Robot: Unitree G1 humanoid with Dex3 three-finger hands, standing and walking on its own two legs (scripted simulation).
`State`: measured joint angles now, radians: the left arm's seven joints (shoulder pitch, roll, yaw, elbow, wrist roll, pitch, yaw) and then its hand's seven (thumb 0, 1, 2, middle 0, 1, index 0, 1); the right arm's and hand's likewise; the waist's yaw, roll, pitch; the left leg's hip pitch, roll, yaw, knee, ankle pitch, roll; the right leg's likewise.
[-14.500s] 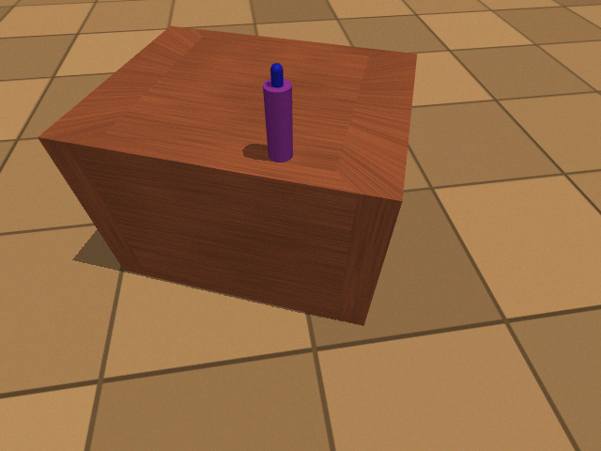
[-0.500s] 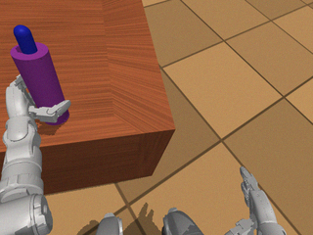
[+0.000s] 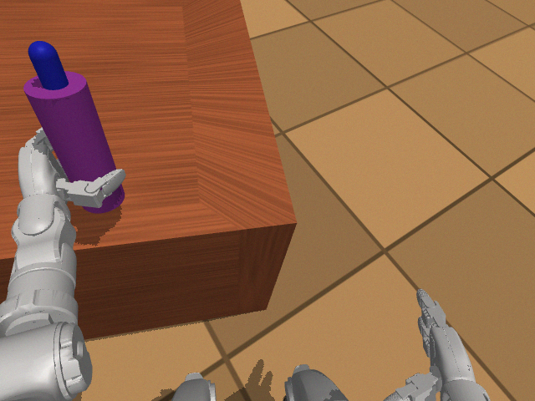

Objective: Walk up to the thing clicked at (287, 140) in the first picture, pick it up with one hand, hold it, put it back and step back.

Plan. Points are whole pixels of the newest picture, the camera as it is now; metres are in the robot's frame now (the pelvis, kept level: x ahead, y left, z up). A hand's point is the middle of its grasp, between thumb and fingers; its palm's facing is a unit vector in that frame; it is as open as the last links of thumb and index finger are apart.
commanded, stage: lift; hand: left
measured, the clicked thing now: (77, 136) +0.47 +0.21 +0.11
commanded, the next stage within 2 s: hold in 1.32 s
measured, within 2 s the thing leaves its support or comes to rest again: neither
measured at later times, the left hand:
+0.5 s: hand (76, 166) +0.42 +0.21 +0.12, palm faces +0.19 -0.98 -0.05, open 9.8 cm
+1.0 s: hand (79, 179) +0.36 +0.18 +0.16, palm faces +0.19 -0.98 -0.06, open 9.8 cm
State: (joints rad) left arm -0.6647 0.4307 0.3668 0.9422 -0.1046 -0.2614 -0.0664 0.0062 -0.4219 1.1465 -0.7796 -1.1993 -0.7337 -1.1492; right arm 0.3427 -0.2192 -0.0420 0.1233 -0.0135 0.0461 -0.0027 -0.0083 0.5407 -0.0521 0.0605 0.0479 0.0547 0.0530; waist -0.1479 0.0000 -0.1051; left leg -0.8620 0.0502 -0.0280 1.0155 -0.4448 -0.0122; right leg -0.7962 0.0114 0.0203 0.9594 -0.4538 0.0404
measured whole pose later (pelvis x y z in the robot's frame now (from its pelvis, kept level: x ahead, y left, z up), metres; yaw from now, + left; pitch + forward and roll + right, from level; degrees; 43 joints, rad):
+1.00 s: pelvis +0.01 -0.01 +0.04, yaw +1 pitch +4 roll -1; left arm -0.24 0.24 0.19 0.16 -0.17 0.20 0.05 0.01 -0.43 1.16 -0.78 -1.21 -0.73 -1.16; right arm 0.32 -0.21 -0.07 0.38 0.03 -0.10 -0.10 -0.01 0.55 -0.05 0.06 0.05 0.05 0.05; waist -0.03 0.04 -0.08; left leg -0.47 0.03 -0.01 0.77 -0.37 -0.02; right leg -0.42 -0.01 0.03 0.75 -0.40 0.03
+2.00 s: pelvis +0.01 +0.00 +0.05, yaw +2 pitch -1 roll -1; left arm -0.17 0.22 0.22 -0.14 -0.20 0.47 0.01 0.01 -0.44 1.16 -0.80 -1.17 -0.76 -1.12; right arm 0.25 -0.19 -0.08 0.65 0.01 -0.31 -0.13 -0.01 0.51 -0.06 0.06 0.05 0.05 0.05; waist 0.01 0.05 -0.06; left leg -0.33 0.01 -0.01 0.66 -0.32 -0.01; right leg -0.28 -0.03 0.02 0.64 -0.35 0.04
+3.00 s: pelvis +0.01 +0.00 +0.05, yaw +3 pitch -1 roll +0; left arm -0.13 0.21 0.19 -0.22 -0.22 0.51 -0.01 0.01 -0.42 1.15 -0.79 -1.19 -0.74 -1.14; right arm 0.20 -0.19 -0.09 0.72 0.00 -0.35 -0.15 -0.01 0.50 -0.06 0.06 0.05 0.05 0.05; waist 0.01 0.07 -0.05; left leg -0.31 0.01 -0.03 0.64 -0.31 -0.01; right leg -0.25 -0.04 0.01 0.62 -0.35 0.04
